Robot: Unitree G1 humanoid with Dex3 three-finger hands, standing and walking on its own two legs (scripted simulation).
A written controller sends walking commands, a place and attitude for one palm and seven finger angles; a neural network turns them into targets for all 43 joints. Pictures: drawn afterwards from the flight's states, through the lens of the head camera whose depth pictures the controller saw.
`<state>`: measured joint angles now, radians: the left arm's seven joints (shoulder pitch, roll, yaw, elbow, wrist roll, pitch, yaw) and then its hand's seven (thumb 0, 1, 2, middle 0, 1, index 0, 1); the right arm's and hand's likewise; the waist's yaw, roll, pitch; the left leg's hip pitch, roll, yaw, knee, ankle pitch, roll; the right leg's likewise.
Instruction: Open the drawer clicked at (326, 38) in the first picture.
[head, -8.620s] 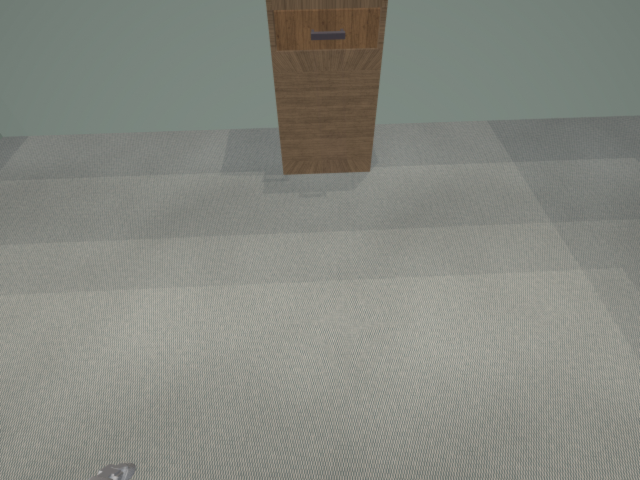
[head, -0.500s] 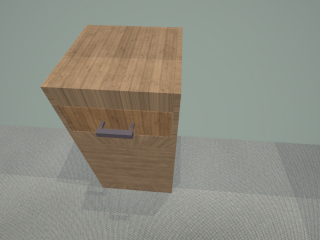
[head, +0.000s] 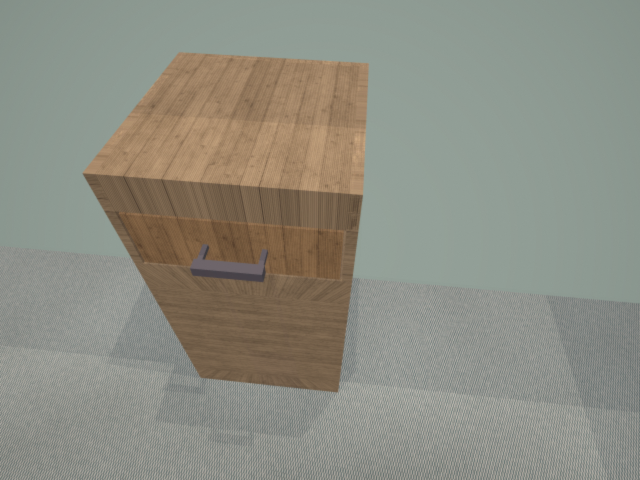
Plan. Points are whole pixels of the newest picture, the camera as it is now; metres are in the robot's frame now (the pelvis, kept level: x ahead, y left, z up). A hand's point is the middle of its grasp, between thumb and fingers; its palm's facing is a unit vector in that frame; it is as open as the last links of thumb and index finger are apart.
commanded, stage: look again from close up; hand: left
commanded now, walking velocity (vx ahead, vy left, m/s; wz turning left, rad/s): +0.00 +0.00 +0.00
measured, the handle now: (231, 261) +0.48 +0.19 -0.08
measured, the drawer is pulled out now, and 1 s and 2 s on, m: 0.00 0.00 0.00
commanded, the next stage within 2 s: raise the hand with hooked fingers in 0.32 s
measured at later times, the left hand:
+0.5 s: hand out of the picture +0.01 +0.18 -0.15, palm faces -0.05 -0.95 -0.31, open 7.3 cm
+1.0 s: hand out of the picture +0.13 +0.21 -0.06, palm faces +0.05 -0.06 -1.00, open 9.5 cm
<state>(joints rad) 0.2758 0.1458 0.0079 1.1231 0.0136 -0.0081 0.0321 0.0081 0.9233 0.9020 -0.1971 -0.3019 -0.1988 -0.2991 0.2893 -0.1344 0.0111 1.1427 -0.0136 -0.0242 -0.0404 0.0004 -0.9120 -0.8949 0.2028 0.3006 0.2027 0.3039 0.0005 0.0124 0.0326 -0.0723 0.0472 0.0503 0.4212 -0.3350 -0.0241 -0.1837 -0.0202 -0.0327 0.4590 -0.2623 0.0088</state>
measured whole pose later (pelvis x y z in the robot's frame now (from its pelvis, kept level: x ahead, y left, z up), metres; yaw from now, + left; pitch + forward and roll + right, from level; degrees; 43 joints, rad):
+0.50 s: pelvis -0.01 +0.00 +0.00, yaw -1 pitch +0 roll +0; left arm 0.44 0.18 -0.06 0.65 0.09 0.09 0.10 0.04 0.95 0.90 -0.20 -0.31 -0.20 -0.30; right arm 0.37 -0.14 0.01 1.03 0.03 -0.12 -0.08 0.01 -0.92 -0.89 0.21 0.30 0.21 0.30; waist 0.03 0.01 0.04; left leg -0.12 0.04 0.07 0.46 -0.34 -0.02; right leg -0.24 -0.02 -0.02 0.51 -0.26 0.00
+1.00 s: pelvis -0.06 -0.02 -0.06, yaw +1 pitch +10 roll +2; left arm 0.36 0.34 -0.08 0.03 1.13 -0.08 0.50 0.00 0.40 0.69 -0.25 -0.61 -0.26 -0.61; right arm 0.02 -0.23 -0.04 0.50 -0.09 0.08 0.03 0.01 -0.91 -0.90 0.20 0.30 0.20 0.30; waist 0.11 0.00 -0.09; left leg -0.63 0.04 0.03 0.94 -0.47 -0.04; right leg -0.74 -0.05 -0.03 0.98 -0.40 -0.02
